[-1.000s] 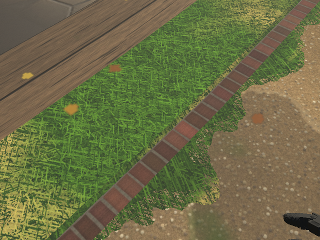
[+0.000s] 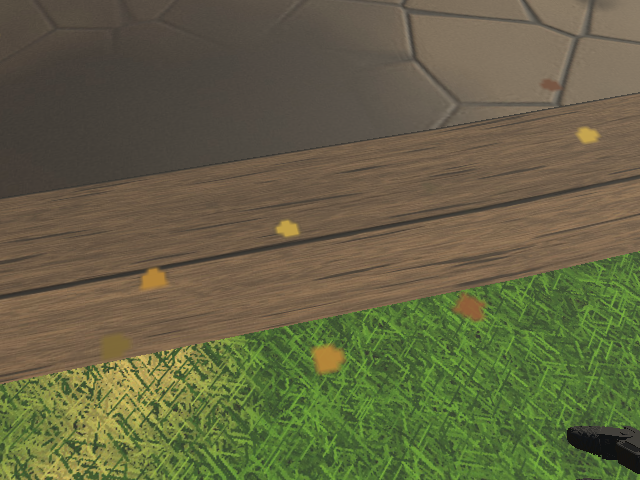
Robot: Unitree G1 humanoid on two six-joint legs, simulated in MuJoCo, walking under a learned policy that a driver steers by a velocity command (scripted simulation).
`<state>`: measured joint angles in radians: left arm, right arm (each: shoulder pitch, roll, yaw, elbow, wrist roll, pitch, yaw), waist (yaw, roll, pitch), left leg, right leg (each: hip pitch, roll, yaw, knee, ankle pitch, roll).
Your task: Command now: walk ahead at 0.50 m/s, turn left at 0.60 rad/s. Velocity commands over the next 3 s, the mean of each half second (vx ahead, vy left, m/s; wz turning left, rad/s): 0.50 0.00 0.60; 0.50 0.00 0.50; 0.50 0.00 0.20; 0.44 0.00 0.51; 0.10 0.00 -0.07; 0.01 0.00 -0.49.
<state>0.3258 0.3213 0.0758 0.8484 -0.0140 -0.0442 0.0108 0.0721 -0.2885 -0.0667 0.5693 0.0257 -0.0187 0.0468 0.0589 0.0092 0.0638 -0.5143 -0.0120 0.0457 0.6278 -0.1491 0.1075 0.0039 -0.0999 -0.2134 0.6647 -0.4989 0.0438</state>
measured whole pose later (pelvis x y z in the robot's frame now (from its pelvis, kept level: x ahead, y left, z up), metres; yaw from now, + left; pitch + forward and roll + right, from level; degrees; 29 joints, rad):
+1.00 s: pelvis +0.52 +0.13 +0.01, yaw +33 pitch +2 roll -1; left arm 0.36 0.31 0.06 0.88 -0.02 -0.05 0.00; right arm 0.05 -0.27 -0.05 0.59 0.01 -0.03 0.04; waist 0.07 0.00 0.06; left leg -0.49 0.00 0.02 0.59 -0.13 0.08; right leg 0.00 -0.10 -0.17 0.62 -0.49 0.04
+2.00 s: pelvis +0.95 +0.45 +0.00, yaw +54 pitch +1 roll -3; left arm 0.26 0.30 0.08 0.88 -0.02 -0.03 0.01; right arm 0.10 -0.29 -0.08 0.65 0.01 -0.02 0.04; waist 0.05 0.02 0.07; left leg -0.50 0.02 0.04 0.57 -0.08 0.08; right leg -0.01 -0.09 -0.25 0.60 -0.46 0.05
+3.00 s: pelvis +1.03 +0.54 +0.02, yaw +31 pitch +2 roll +0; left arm 0.14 0.33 0.07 0.73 -0.02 0.05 0.04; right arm 0.08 -0.30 -0.08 0.81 0.01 -0.01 -0.01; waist 0.02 -0.01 0.04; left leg -0.28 -0.03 -0.07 0.48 -0.20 -0.04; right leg -0.26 0.09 0.22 0.53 -0.29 -0.01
